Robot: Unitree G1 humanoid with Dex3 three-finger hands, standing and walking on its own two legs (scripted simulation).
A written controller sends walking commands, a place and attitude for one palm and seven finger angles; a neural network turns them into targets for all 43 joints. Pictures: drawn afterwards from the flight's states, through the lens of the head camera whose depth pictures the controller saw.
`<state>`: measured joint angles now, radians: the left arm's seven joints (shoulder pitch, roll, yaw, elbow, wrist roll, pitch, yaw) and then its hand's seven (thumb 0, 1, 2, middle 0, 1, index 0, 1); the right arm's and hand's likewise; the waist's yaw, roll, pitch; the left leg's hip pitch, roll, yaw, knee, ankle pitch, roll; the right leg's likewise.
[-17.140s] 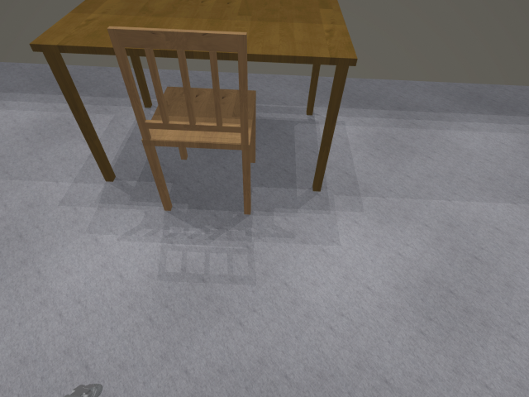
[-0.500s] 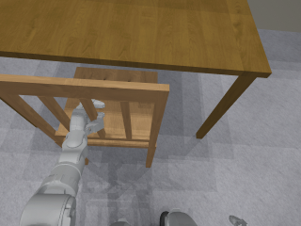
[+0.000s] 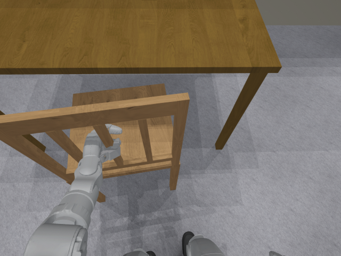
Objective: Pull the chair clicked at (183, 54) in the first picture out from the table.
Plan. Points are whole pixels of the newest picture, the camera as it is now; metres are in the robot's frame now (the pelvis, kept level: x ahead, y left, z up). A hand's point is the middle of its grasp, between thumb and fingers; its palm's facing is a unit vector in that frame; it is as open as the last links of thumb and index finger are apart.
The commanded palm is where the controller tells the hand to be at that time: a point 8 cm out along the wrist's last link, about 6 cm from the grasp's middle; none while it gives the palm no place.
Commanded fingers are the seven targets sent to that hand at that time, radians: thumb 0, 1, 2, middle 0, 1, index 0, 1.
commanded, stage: step backward, pulling the chair out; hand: left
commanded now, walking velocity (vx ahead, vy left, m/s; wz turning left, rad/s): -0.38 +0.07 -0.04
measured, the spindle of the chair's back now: (111, 146) +0.41 +0.15 -0.09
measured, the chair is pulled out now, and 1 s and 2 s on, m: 0.09 0.22 0.25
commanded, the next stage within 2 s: none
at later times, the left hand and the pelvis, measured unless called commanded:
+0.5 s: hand (119, 191) +0.27 +0.11 -0.06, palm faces -0.01 -0.99 -0.17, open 5.2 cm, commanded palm +0.28 +0.17 -0.06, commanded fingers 0.00 0.90 0.90 -0.50 -1.45 -0.50 -1.45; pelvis -0.06 +0.00 +0.00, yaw +2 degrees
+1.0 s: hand (117, 197) +0.26 +0.12 -0.06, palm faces -0.05 -0.98 -0.17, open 5.2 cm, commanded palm +0.25 +0.17 -0.06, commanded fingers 0.00 0.90 0.90 -0.50 -1.45 -0.50 -1.45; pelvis -0.11 +0.02 -0.01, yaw +2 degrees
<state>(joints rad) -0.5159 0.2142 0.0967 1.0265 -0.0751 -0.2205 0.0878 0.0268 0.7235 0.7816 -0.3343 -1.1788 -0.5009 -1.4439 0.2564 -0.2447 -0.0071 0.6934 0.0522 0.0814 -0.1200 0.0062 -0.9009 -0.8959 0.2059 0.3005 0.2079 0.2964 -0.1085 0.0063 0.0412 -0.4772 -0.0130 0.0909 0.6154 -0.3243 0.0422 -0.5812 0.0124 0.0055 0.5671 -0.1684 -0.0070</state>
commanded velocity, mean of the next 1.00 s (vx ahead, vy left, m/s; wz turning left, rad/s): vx -0.38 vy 0.04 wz -0.07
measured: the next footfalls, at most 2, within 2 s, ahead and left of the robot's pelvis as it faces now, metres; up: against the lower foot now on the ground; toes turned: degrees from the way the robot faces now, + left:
left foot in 0.92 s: -0.09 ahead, +0.16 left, +0.00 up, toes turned +4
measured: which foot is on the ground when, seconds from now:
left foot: down 0.00-0.72, up 0.74-0.90, down 0.92-1.00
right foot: down 0.00-1.00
